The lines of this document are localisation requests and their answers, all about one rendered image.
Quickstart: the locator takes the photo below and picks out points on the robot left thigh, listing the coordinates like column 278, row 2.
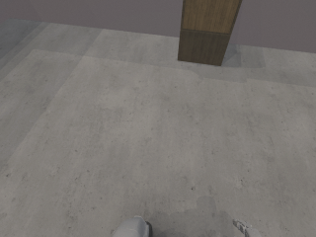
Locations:
column 132, row 227

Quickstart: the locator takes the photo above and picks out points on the cupboard door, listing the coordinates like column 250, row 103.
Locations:
column 210, row 15

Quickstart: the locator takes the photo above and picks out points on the right robot hand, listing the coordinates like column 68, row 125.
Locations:
column 246, row 228

